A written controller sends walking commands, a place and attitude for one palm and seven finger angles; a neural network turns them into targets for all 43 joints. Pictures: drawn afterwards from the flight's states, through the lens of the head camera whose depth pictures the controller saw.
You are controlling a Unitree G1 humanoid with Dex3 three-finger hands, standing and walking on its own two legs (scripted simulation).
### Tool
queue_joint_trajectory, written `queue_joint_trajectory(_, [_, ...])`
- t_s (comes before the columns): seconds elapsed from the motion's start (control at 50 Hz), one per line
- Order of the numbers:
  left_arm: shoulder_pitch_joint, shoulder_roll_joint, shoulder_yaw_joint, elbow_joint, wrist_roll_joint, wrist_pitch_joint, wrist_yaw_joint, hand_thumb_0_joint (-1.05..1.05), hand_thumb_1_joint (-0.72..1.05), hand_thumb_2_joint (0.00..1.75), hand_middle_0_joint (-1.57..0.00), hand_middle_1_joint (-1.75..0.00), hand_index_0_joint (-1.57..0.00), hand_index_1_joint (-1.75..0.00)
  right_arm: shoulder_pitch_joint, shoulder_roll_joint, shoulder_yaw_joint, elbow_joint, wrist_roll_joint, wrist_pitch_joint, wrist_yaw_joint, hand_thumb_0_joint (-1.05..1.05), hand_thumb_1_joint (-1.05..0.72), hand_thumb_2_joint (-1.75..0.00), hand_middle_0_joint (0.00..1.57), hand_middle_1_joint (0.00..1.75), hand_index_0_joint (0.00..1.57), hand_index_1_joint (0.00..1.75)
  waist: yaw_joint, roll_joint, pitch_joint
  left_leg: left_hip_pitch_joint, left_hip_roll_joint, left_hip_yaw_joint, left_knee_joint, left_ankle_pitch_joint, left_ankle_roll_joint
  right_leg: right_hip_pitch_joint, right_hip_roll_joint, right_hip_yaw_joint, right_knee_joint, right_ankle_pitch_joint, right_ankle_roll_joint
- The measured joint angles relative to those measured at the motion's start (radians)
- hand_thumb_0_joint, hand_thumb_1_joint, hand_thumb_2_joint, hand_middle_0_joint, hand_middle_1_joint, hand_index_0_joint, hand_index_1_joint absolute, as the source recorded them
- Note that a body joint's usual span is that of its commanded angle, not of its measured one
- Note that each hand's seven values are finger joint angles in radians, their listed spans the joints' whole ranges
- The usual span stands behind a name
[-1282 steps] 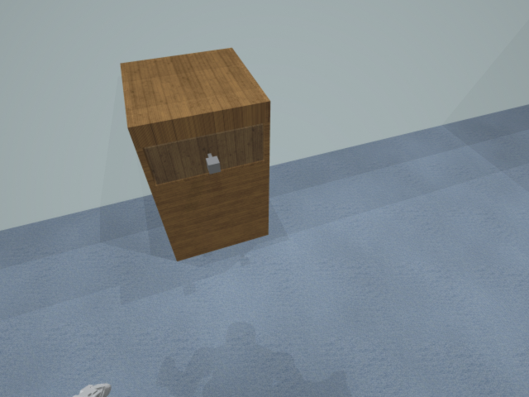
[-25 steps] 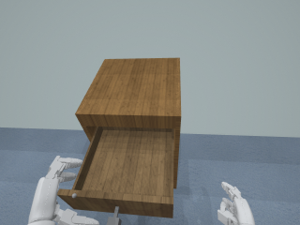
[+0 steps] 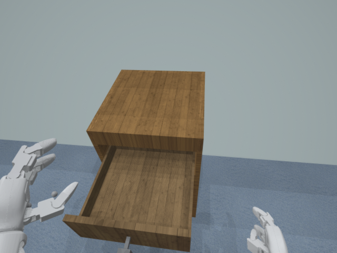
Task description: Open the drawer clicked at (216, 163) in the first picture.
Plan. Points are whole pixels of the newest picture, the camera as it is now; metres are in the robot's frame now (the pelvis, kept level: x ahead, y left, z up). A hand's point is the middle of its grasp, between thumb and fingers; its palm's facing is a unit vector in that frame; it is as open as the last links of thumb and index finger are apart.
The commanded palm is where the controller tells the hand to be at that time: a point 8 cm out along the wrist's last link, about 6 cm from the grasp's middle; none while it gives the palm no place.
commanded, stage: draw the hand back to the body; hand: left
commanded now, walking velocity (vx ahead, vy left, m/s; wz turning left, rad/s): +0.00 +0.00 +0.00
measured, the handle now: (125, 250) +0.18 +0.18 -0.22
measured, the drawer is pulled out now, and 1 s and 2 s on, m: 0.30 0.30 0.30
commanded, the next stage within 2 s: step back with the hand held close in 0.36 s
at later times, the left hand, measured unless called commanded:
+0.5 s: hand (46, 192) +0.17 +0.23 +0.16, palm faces +0.39 -0.82 -0.43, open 7.4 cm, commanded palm +0.12 +0.27 +0.17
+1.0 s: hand (26, 203) +0.15 +0.26 +0.15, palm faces +0.30 -0.79 -0.53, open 7.4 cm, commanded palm +0.08 +0.30 +0.17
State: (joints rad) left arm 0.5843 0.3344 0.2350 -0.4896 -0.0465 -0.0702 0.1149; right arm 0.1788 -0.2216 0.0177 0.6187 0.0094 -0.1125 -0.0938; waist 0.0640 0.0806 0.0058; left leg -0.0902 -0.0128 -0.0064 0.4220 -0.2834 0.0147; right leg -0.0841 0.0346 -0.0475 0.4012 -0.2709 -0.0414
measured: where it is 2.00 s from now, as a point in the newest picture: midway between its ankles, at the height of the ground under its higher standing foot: outside the picture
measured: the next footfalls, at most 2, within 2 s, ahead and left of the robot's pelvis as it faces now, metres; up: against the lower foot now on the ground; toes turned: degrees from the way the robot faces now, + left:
right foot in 1.48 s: -0.11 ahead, -0.11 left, +0.00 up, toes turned -4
left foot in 1.82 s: -0.16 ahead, +0.12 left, +0.00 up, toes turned -1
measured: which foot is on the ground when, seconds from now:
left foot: down 0.00-1.00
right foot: down 0.00-1.00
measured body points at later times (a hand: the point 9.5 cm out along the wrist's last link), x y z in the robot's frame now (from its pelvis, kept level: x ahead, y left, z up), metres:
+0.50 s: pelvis -0.01 -0.01 +0.00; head -0.03 -0.04 +0.45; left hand +0.14 +0.27 +0.19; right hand +0.18 -0.22 -0.09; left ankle -0.03 +0.11 -0.74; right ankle -0.03 -0.09 -0.74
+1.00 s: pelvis -0.05 +0.03 -0.01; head -0.01 +0.03 +0.44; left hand +0.13 +0.30 +0.18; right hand +0.13 -0.22 -0.08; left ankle -0.03 +0.11 -0.74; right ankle -0.03 -0.09 -0.74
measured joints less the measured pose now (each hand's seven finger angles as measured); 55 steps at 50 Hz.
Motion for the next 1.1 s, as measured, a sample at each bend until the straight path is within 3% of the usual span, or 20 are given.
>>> queue_joint_trajectory(0.14, [-0.058, 0.01, 0.068, 0.016, -0.015, -0.018, 0.0, 0.01, 0.56, 0.76, -0.23, -0.51, -0.24, -0.52, -0.02, 0.008, 0.002, 0.002, 0.001, 0.009, 0.006, 0.02, -0.9, -0.89, 0.2, 0.3, 0.2, 0.3, -0.001, -0.001, 0.004, 0.016, 0.008, 0.003, -0.019, 0.012, -0.006, 0.015, 0.008, 0.003, -0.019, 0.015, -0.006])
queue_joint_trajectory(0.26, [-0.048, -0.017, 0.041, 0.043, -0.019, -0.01, -0.017, 0.01, 0.75, 0.84, -0.22, -0.39, -0.22, -0.39, -0.018, 0.008, 0.0, -0.002, 0.0, 0.022, 0.014, 0.02, -0.9, -0.89, 0.2, 0.3, 0.2, 0.3, -0.006, -0.004, 0.012, 0.018, 0.012, 0.006, -0.028, 0.022, -0.008, 0.016, 0.012, 0.006, -0.03, 0.026, -0.009])
queue_joint_trajectory(0.36, [-0.022, -0.006, 0.027, 0.022, -0.016, -0.003, -0.017, 0.01, 0.84, 0.88, -0.21, -0.34, -0.22, -0.34, -0.001, 0.004, -0.002, 0.003, -0.003, 0.016, 0.011, 0.02, -0.9, -0.89, 0.2, 0.3, 0.2, 0.3, -0.004, -0.006, 0.011, 0.021, 0.015, 0.006, -0.029, 0.023, -0.009, 0.021, 0.015, 0.006, -0.037, 0.031, -0.01])
queue_joint_trajectory(0.5, [-0.043, 0.001, 0.057, 0.021, -0.012, -0.021, -0.009, 0.02, 0.88, 0.9, -0.21, -0.31, -0.22, -0.31, -0.001, 0.002, -0.005, 0.011, 0.0, 0.018, 0.009, 0.02, -0.9, -0.89, 0.2, 0.3, 0.2, 0.3, -0.005, 0.004, 0.014, 0.018, 0.016, 0.005, -0.026, 0.028, -0.009, 0.023, 0.016, 0.005, -0.044, 0.04, -0.009])
queue_joint_trajectory(0.6, [-0.04, -0.001, 0.109, 0.033, 0.003, -0.078, 0.003, 0.01, 0.89, 0.9, -0.21, -0.3, -0.21, -0.31, -0.029, 0.004, -0.012, -0.021, 0.002, 0.056, 0.025, 0.02, -0.9, -0.89, 0.2, 0.3, 0.21, 0.3, -0.034, -0.002, 0.031, -0.06, 0.026, 0.012, 0.003, 0.032, -0.006, -0.043, 0.025, 0.011, -0.049, 0.066, -0.006])
queue_joint_trajectory(0.7, [0.015, 0.003, 0.08, -0.004, 0.012, -0.088, 0.002, 0.01, 0.89, 0.9, -0.21, -0.3, -0.21, -0.3, -0.035, -0.002, -0.032, -0.041, 0.005, 0.077, 0.029, 0.01, -0.9, -0.89, 0.2, 0.3, 0.21, 0.3, -0.054, -0.032, 0.059, -0.107, 0.015, 0.032, 0.001, 0.047, 0.005, -0.107, 0.013, 0.029, -0.025, 0.074, 0.005])
queue_joint_trajectory(0.78, [0.059, 0.04, 0.077, -0.062, 0.014, -0.093, 0.007, 0.02, 0.89, 0.9, -0.21, -0.3, -0.21, -0.3, -0.028, -0.002, -0.046, -0.051, 0.008, 0.086, 0.023, 0.02, -0.9, -0.89, 0.2, 0.3, 0.2, 0.3, -0.071, -0.057, 0.068, -0.135, 0.002, 0.037, 0.015, 0.048, 0.015, -0.141, 0.0, 0.033, 0.005, 0.067, 0.016])
queue_joint_trajectory(0.86, [0.076, 0.092, 0.119, -0.113, 0.01, -0.108, 0.017, 0.02, 0.89, 0.9, -0.21, -0.3, -0.22, -0.3, -0.023, 0.009, -0.053, -0.06, 0.009, 0.087, 0.015, 0.02, -0.9, -0.89, 0.2, 0.3, 0.2, 0.3, -0.081, -0.08, 0.061, -0.157, -0.01, 0.037, 0.034, 0.047, 0.024, -0.167, -0.013, 0.032, 0.035, 0.059, 0.025])
queue_joint_trajectory(0.96, [0.079, 0.111, 0.163, -0.126, 0.009, -0.119, 0.04, 0.02, 0.89, 0.9, -0.21, -0.3, -0.22, -0.3, -0.033, 0.03, -0.049, -0.07, -0.001, 0.073, 0.012, 0.02, -0.9, -0.89, 0.2, 0.3, 0.2, 0.3, -0.083, -0.1, 0.049, -0.182, -0.03, 0.043, 0.048, 0.057, 0.035, -0.207, -0.034, 0.036, 0.084, 0.05, 0.034])
queue_joint_trajectory(1.06, [0.089, 0.075, 0.147, -0.112, 0.015, -0.115, 0.062, 0.01, 0.89, 0.9, -0.21, -0.3, -0.21, -0.3, -0.034, 0.048, -0.034, -0.071, -0.026, 0.032, 0.009, 0.01, -0.9, -0.89, 0.2, 0.3, 0.2, 0.3, -0.069, -0.096, 0.041, -0.217, -0.038, 0.044, 0.081, 0.062, 0.04, -0.257, -0.046, 0.03, 0.166, -0.032, 0.035])
queue_joint_trajectory(1.1, [0.092, 0.061, 0.137, -0.12, 0.014, -0.108, 0.068, 0.02, 0.89, 0.9, -0.21, -0.3, -0.21, -0.3, -0.029, 0.051, -0.025, -0.07, -0.031, 0.022, 0.008, 0.01, -0.9, -0.89, 0.2, 0.3, 0.2, 0.3, -0.062, -0.09, 0.045, -0.235, -0.035, 0.039, 0.111, 0.056, 0.036, -0.26, -0.045, 0.022, 0.157, 0.031, 0.032])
